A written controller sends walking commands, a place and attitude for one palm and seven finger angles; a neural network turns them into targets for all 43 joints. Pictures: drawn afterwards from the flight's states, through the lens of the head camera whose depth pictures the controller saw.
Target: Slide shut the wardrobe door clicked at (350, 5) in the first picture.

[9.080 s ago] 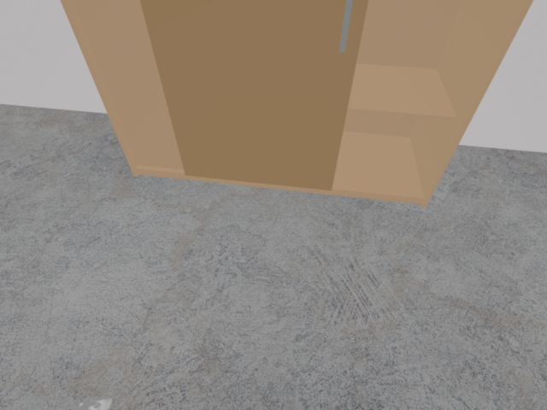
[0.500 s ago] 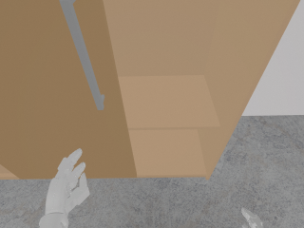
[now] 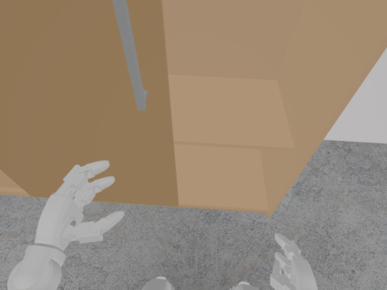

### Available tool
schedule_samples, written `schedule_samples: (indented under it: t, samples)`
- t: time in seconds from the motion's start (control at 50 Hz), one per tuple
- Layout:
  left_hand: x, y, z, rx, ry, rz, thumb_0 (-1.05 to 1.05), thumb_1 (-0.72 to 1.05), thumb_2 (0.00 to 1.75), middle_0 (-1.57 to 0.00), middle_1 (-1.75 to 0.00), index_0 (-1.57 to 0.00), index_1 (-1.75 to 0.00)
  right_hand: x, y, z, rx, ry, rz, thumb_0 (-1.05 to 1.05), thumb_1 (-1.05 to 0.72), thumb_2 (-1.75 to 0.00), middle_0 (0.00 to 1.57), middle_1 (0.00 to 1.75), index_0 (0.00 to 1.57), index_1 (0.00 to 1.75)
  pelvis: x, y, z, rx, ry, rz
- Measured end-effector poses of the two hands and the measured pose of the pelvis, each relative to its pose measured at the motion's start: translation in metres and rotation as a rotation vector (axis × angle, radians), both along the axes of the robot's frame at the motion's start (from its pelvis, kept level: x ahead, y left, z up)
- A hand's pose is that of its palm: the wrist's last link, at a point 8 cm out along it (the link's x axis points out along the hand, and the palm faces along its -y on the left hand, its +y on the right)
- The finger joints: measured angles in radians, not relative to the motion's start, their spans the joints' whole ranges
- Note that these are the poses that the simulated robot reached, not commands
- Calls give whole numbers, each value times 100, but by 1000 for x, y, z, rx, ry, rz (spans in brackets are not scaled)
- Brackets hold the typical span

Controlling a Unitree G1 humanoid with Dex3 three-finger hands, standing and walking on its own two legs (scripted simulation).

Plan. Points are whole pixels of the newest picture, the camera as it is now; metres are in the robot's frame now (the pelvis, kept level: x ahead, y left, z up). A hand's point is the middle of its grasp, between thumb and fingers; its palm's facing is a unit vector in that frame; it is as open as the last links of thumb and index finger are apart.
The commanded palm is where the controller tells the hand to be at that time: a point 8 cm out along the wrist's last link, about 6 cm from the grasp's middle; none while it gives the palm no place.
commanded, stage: raise the hand with hooked fingers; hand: left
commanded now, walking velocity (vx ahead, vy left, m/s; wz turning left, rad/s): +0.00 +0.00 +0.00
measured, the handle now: (131, 41) +0.55 +0.18 +0.23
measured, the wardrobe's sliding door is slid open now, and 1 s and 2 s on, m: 0.46 0.46 0.46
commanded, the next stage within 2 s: move the hooked fingers beside the handle in 1.38 s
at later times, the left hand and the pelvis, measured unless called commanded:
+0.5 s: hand (58, 175) +0.26 +0.25 +0.14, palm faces +0.07 -1.00 -0.07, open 13.2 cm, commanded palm +0.24 +0.30 +0.15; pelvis +0.02 +0.01 +0.04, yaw +0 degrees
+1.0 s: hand (38, 126) +0.31 +0.28 +0.20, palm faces +0.07 -1.00 -0.06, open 13.9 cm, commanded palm +0.28 +0.32 +0.20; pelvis +0.03 +0.00 +0.05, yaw -1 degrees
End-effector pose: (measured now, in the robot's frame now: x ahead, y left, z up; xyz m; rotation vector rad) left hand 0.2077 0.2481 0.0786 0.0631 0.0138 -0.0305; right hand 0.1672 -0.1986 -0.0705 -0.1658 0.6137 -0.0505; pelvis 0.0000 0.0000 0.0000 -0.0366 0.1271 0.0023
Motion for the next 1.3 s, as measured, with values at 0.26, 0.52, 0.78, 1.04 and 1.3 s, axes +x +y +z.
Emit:
schedule_samples:
  t: [0.26,0.52,0.78,1.04,1.3]
  samples:
    - [9,31,36,17,-40,68,0,-4,49,-27,-90,-27,-91,-31,-45,23,-108,26,-99,2,-90,-90,20,30,20,30,10,9,23,14,-41,-18]
    - [32,55,72,9,-85,94,0,-34,36,-29,-110,-29,-111,22,-29,57,-88,-125,-25,2,-90,-90,20,30,20,30,20,6,37,12,-93,-8]
    - [58,75,106,5,-86,113,-1,-48,30,-30,-119,-30,-120,34,-17,57,-56,-103,11,2,-90,-90,20,30,21,30,29,2,47,16,-123,-4]
    - [83,79,123,-8,-73,92,-1,-50,30,-30,-120,-30,-120,22,-41,55,-77,-55,-46,2,-90,-90,20,30,20,30,35,-2,53,22,-119,-17]
    - [79,73,122,-3,-95,122,-1,-50,30,-31,-120,-30,-120,23,-42,58,-78,-69,-59,2,-90,-90,20,30,20,30,35,-3,54,24,-131,-21]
